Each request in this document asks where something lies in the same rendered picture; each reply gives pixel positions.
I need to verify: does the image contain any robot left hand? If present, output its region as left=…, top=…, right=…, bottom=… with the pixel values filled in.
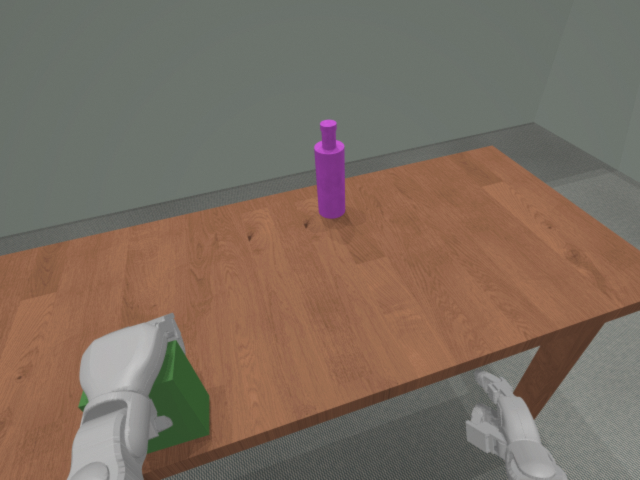
left=79, top=313, right=186, bottom=440

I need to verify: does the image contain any left robot forearm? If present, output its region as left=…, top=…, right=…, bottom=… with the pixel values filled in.
left=67, top=391, right=151, bottom=480

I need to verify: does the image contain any right robot forearm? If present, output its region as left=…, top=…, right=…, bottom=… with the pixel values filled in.
left=505, top=440, right=568, bottom=480

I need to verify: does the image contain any table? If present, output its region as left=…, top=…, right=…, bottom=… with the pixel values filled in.
left=0, top=146, right=640, bottom=480

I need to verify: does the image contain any sponge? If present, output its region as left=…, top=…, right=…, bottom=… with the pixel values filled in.
left=78, top=340, right=209, bottom=454

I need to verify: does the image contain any robot right hand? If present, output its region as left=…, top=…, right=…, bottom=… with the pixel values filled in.
left=466, top=369, right=542, bottom=461

